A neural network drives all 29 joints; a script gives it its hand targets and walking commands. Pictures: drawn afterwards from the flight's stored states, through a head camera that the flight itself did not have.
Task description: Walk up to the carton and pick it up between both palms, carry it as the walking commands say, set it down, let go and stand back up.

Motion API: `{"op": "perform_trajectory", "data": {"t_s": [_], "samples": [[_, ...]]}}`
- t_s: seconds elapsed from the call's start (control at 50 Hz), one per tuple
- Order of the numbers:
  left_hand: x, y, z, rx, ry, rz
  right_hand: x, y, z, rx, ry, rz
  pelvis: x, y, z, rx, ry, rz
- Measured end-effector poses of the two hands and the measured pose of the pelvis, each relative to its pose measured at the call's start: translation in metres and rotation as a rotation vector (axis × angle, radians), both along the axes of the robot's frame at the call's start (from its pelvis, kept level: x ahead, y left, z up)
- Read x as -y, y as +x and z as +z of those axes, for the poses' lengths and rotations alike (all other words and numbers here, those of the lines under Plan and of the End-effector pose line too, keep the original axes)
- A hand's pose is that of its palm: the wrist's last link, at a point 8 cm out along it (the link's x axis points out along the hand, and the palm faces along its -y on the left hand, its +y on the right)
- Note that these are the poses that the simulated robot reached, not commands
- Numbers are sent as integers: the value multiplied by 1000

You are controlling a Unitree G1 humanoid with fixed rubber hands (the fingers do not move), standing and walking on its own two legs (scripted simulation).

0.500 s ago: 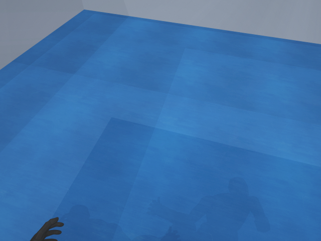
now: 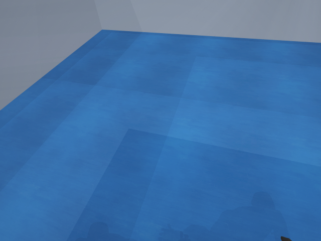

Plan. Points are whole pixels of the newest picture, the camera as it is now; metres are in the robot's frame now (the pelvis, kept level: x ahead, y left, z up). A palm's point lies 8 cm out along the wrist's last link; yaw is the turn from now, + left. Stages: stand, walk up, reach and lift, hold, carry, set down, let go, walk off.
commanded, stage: walk up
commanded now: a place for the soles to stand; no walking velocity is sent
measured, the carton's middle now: out of the picture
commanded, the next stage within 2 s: none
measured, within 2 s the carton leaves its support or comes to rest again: neither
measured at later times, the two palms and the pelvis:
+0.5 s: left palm out of the picture -0.05 +0.37 -0.10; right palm out of the picture +0.00 -0.25 -0.07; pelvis -0.13 +0.05 +0.00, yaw +5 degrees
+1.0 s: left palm out of the picture -0.21 +0.36 -0.05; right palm out of the picture -0.12 -0.26 -0.11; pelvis -0.26 +0.04 +0.00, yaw +12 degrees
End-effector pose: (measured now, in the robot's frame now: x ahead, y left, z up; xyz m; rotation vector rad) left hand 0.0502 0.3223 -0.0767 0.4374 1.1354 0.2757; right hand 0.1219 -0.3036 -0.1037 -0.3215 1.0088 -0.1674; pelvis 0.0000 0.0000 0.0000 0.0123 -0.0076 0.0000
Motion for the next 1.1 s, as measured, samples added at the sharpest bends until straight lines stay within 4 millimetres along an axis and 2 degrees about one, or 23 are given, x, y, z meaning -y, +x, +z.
{"op": "perform_trajectory", "data": {"t_s": [0.04,0.16,0.2,0.26,0.34,0.42,0.54,0.68,0.74,0.8,0.86,1.02,1.1], "samples": [[5,0,6,26,1,-18,1,-23,-3,-42,8,-6,0,-9,3,0,11,2],[7,18,11,127,-1,-80,7,-89,-7,-181,-14,-13,-2,-39,3,-24,15,34],[3,17,11,154,-3,-88,5,-100,-6,-196,-29,-3,-5,-50,2,-28,13,42],[-8,5,7,171,-20,-87,-4,-107,-1,-179,-52,27,-14,-68,0,-26,10,54],[-29,-24,-10,168,-55,-69,-20,-115,4,-127,-85,61,-33,-93,-9,-16,-14,76],[-40,-63,-18,109,-78,-33,-37,-128,20,-82,-103,71,-44,-113,-2,-8,-32,78],[-51,-125,-22,38,-83,13,-57,-122,32,4,-105,112,-52,-144,2,-7,-38,96],[-57,-195,-14,-16,-36,82,-67,-126,20,59,-53,154,-51,-178,-2,1,-21,118],[-55,-219,-5,0,4,97,-64,-137,6,58,-18,160,-45,-194,-7,-6,-8,119],[-51,-245,5,8,33,127,-62,-157,-4,25,9,160,-40,-209,-4,-1,-7,142],[-45,-258,16,31,51,127,-61,-180,-5,-18,19,181,-38,-223,3,-4,20,146],[-44,-262,22,151,60,87,-43,-243,-10,-163,-25,227,-36,-265,1,-22,25,226],[-56,-296,15,164,53,112,-56,-250,-5,-149,-53,287,-42,-293,-4,-12,18,268]]}}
